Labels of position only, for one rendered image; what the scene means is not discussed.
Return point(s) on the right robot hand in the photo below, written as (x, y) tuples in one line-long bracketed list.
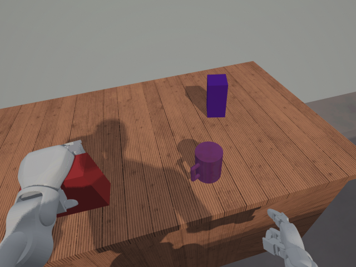
[(275, 241)]

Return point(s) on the table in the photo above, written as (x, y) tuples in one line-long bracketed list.
[(277, 154)]

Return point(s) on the robot right forearm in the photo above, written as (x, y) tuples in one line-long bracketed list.
[(297, 257)]

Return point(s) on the sponge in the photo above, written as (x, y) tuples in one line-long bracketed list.
[(87, 184)]

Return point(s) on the robot left forearm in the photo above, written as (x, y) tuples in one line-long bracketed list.
[(28, 240)]

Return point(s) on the left robot hand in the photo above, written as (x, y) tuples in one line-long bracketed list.
[(49, 167)]

